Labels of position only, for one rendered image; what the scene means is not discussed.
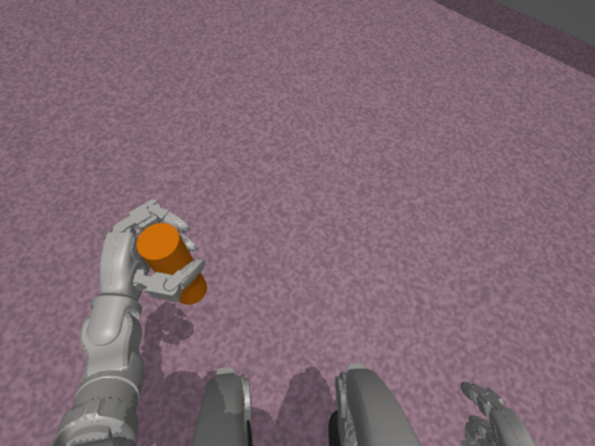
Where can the left robot hand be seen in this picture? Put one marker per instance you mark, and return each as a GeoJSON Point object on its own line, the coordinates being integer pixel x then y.
{"type": "Point", "coordinates": [122, 270]}

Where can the right robot hand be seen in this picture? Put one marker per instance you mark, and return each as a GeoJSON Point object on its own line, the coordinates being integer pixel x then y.
{"type": "Point", "coordinates": [505, 427]}

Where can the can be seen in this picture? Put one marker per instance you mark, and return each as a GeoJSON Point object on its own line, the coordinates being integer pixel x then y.
{"type": "Point", "coordinates": [163, 249]}

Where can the left robot arm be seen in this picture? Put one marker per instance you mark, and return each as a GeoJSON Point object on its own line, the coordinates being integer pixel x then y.
{"type": "Point", "coordinates": [105, 406]}

